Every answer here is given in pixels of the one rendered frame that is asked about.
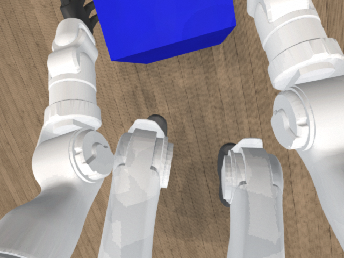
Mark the right robot forearm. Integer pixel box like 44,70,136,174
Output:
247,0,344,91

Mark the left robot forearm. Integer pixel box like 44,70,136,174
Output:
36,18,102,148

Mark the carton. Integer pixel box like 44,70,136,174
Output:
93,0,237,64

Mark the robot left thigh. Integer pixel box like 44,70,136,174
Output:
98,128,174,258

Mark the robot left hand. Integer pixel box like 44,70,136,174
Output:
60,0,99,35

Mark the left robot foot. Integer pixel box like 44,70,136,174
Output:
147,114,167,136

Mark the right robot upper arm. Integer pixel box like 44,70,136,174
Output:
271,75,344,251

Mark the left robot upper arm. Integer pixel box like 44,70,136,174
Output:
0,128,114,258

